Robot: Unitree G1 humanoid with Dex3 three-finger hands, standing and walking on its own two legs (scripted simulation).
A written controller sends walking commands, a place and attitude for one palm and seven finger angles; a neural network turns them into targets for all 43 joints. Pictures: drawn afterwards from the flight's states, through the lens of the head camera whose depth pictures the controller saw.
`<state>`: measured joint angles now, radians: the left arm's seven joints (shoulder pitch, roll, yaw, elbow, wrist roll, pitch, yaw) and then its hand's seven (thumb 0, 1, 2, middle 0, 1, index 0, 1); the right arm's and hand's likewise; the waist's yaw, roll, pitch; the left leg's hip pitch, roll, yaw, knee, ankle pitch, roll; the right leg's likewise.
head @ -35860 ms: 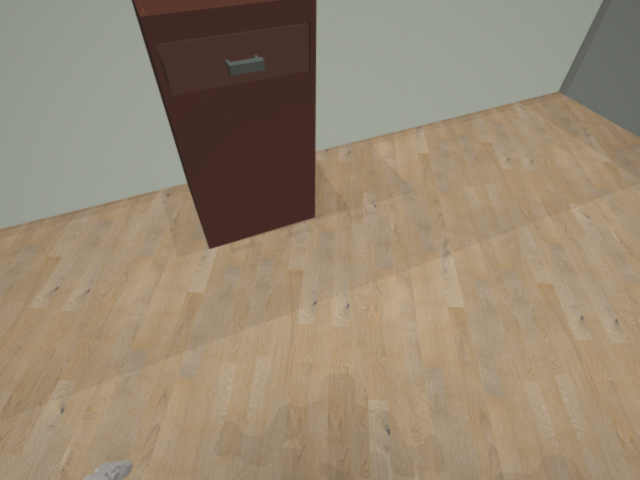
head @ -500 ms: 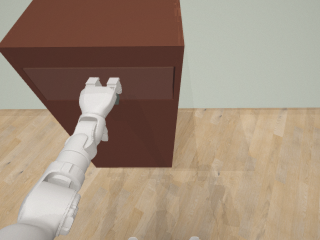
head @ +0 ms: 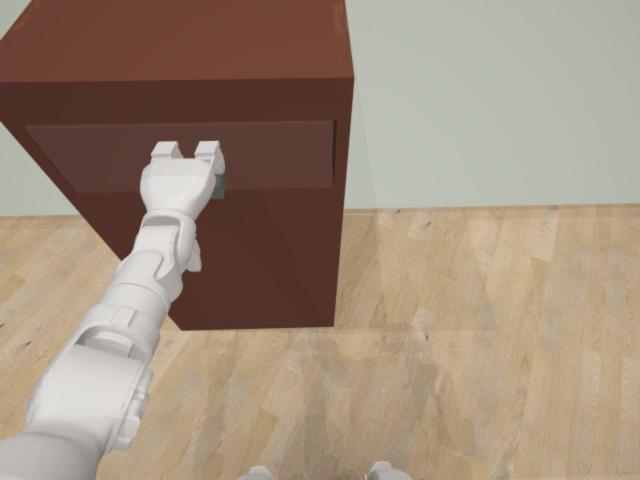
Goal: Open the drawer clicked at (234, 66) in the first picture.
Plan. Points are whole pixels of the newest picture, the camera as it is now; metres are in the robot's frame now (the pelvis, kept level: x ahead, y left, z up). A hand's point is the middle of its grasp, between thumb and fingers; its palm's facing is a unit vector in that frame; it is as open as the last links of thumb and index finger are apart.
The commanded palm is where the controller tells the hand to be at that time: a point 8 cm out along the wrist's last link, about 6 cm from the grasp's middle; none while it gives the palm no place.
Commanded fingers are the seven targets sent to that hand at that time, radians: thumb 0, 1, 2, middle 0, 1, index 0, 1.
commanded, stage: lower the fingers behind the handle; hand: left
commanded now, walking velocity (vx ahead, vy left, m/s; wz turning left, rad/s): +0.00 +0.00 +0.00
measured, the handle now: (190, 175) +0.54 +0.20 +0.02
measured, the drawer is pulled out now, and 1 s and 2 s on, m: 0.00 0.00 0.00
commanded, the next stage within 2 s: lift the hand off the handle in 0.30 s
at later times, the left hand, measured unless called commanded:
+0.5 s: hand (192, 208) +0.47 +0.18 +0.03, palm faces +0.00 -0.02 -1.00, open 14.1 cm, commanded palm +0.44 +0.19 +0.05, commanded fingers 0.00 -0.50 0.30 -0.30 -1.20 -0.30 -1.20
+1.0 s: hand (186, 199) +0.48 +0.19 +0.03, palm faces -0.06 -0.04 -1.00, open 13.9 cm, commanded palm +0.46 +0.19 +0.10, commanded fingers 0.00 -0.50 0.30 -0.30 -1.20 -0.30 -1.20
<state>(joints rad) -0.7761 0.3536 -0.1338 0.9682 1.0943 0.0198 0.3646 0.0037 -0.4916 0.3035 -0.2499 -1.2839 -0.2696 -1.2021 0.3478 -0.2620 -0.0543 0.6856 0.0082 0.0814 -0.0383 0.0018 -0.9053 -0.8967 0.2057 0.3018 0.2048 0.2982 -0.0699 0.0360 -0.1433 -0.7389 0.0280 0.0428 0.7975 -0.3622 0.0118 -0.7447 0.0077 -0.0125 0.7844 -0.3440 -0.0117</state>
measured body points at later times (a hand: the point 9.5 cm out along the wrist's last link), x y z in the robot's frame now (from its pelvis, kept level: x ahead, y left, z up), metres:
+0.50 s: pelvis +0.00 +0.01 +0.00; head +0.08 +0.00 +0.44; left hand +0.46 +0.17 +0.09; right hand +0.03 -0.26 -0.13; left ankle +0.01 +0.11 -0.70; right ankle +0.01 -0.11 -0.70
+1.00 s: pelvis +0.00 +0.01 +0.00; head +0.09 +0.00 +0.45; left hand +0.48 +0.19 +0.09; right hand +0.01 -0.25 -0.13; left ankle +0.00 +0.11 -0.70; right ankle +0.01 -0.11 -0.70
